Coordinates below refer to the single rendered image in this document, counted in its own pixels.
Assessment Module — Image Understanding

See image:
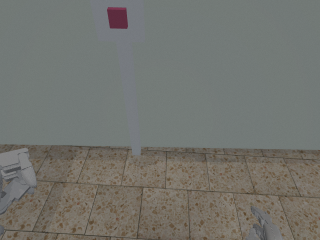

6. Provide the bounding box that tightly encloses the panel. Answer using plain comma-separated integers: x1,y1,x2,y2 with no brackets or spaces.
90,0,145,156

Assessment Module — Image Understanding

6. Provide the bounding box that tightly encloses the robot right hand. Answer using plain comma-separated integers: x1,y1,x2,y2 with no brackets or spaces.
245,206,284,240

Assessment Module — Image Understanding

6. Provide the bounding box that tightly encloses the button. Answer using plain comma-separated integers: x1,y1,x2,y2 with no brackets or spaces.
107,7,128,29

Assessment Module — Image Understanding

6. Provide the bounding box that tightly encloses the robot left hand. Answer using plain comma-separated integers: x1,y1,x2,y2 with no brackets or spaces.
0,148,37,215

